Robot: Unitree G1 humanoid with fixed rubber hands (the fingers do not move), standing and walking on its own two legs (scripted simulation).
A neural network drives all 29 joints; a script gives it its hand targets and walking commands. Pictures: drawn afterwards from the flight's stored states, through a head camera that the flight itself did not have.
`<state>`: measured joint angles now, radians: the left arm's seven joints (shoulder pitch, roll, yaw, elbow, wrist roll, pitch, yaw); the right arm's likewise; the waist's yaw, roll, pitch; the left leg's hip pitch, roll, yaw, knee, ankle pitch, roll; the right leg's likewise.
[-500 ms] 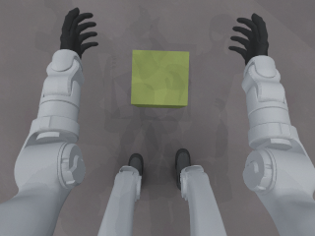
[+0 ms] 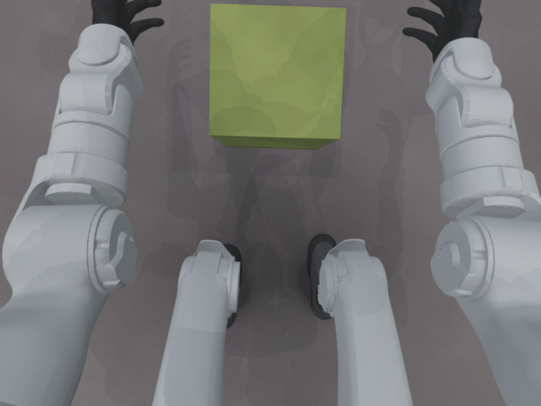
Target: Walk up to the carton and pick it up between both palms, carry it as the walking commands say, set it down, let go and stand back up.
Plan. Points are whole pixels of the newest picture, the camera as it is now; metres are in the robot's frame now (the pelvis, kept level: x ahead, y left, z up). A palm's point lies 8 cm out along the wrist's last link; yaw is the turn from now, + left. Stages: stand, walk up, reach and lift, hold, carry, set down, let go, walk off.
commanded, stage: reach and lift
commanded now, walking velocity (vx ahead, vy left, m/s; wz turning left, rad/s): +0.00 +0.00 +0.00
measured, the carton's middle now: (274, 92) +0.55 +0.00 -0.39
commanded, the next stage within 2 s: none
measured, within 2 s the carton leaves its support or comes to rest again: neither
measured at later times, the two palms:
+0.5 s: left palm (160, 73) +0.55 +0.18 -0.27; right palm (400, 78) +0.55 -0.19 -0.26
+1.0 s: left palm (172, 82) +0.55 +0.18 -0.31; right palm (387, 87) +0.54 -0.19 -0.31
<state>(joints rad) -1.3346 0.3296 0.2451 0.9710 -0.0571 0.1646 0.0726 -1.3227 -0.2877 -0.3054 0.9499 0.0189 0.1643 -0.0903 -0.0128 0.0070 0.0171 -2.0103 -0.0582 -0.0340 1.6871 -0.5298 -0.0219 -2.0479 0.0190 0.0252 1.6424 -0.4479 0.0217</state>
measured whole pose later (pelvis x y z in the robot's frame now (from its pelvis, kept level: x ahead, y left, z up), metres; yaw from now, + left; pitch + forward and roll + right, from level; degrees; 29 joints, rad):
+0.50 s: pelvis -0.01 +0.00 -0.11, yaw +0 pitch +42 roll +0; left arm -1.48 0.38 0.12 1.11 -0.17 0.11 0.10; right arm -1.47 -0.37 -0.19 1.11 0.15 0.10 -0.11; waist -0.01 0.00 0.25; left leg -2.21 -0.07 -0.02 2.11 -0.63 -0.03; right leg -2.26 0.03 0.02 2.06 -0.53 0.03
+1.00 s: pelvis -0.02 +0.00 -0.15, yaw +1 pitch +37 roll -1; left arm -1.55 0.40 0.06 1.18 -0.22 0.08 0.10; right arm -1.53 -0.39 -0.14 1.19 0.21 0.06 -0.11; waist -0.02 0.00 0.39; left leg -2.24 -0.06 -0.02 2.24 -0.64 -0.02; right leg -2.28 0.01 0.02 2.20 -0.55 0.03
